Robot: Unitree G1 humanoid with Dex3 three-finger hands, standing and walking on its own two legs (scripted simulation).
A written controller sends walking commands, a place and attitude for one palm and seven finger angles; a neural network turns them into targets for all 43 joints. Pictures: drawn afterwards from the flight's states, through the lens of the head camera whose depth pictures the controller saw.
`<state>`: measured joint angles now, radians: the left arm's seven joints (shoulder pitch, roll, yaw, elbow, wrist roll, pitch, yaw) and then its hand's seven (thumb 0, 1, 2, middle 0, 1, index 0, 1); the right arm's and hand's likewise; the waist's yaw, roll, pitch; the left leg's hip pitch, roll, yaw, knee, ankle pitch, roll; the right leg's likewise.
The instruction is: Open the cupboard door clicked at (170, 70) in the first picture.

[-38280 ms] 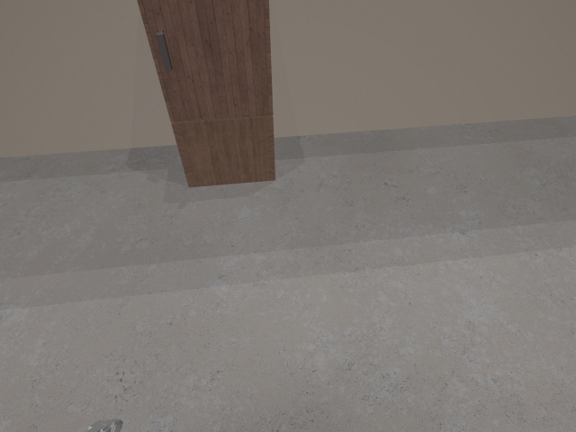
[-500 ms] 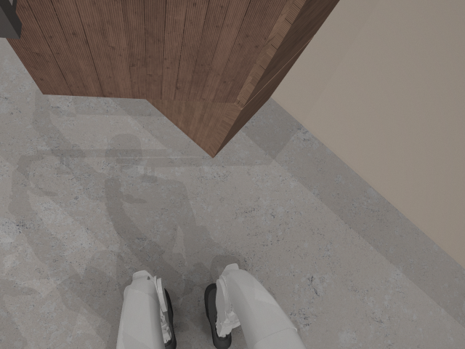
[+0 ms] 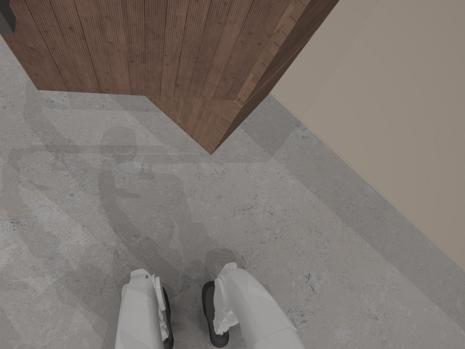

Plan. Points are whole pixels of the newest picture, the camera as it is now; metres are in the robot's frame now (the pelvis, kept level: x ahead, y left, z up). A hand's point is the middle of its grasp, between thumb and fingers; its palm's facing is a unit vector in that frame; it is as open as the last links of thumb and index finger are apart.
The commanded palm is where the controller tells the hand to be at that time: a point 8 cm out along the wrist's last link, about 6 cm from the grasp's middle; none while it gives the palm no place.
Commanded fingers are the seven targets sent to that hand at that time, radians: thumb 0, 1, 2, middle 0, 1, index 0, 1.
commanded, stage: move the hooked fingers beside the handle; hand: left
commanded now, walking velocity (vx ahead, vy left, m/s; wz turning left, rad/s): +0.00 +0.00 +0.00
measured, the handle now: out of the picture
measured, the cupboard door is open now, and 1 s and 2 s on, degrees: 45 45 46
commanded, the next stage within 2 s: slide the fingers in behind the handle in 0.08 s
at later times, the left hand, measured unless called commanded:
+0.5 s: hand out of the picture +0.57 +0.30 +0.08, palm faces +0.01 -1.00 +0.00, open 14.0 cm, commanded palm +0.59 +0.30 +0.08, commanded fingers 0.00 -0.50 0.30 -0.30 -1.20 -0.30 -1.20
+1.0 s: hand out of the picture +0.57 +0.29 +0.09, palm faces +0.05 -1.00 -0.01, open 14.2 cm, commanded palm +0.58 +0.27 +0.08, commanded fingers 0.00 -0.50 0.30 -0.30 -1.20 -0.30 -1.20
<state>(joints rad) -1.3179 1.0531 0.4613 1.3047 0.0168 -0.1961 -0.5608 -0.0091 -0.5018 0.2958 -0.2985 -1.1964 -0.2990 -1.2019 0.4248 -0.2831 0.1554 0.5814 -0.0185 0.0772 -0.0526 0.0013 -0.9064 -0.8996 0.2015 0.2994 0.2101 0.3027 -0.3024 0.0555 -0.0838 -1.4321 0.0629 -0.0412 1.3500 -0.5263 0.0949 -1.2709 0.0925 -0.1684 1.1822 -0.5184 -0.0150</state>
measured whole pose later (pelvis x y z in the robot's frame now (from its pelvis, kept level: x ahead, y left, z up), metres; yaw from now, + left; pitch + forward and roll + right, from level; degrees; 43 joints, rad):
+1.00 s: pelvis +0.01 -0.01 +0.01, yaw +1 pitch +33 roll -10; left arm -1.23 0.90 0.42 1.30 -0.03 -0.24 -0.43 -0.01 -0.50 0.30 -0.25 -1.19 -0.25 -1.19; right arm 0.43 -0.28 0.11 0.62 -0.03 0.06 -0.02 0.00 -0.91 -0.90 0.20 0.30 0.21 0.30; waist -0.28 0.05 -0.10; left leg -1.36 0.06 -0.04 1.30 -0.53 0.08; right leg -1.21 0.09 -0.16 1.15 -0.53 -0.03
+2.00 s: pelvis +0.02 -0.02 +0.02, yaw +8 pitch +32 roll -9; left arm -1.22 0.68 0.25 1.27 -0.10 -0.29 -0.28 -0.01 -0.50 0.30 -0.08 -1.11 -0.08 -1.12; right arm 0.37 -0.26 0.06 0.70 -0.05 0.03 0.03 0.00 -0.91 -0.90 0.20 0.30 0.21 0.30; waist -0.22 0.05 -0.12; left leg -1.31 -0.02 -0.12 1.27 -0.51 0.05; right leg -1.14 0.10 -0.13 1.13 -0.55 -0.04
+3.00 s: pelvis +0.01 -0.01 +0.01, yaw +5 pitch +31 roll -10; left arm -1.21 0.85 0.43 1.32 -0.04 -0.29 -0.45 -0.01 -0.50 0.30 -0.26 -1.18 -0.28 -1.19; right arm 0.41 -0.28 0.11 0.63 -0.02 0.06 -0.02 0.00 -0.91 -0.90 0.20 0.30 0.21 0.30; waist -0.27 0.07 -0.11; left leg -1.33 0.02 -0.07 1.30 -0.52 0.07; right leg -1.18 0.13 -0.09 1.16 -0.54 -0.01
